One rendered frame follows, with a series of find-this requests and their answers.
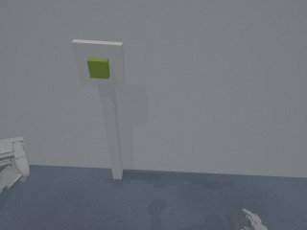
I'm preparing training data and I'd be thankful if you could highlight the robot left hand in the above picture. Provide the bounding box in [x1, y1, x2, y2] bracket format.
[0, 136, 30, 194]

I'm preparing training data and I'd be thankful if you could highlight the button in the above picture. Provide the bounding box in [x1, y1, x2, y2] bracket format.
[87, 57, 110, 80]

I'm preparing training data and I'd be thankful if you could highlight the robot right hand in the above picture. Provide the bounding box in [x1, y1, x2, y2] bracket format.
[241, 208, 268, 230]

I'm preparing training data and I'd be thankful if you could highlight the panel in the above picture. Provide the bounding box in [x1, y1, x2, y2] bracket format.
[71, 39, 126, 179]

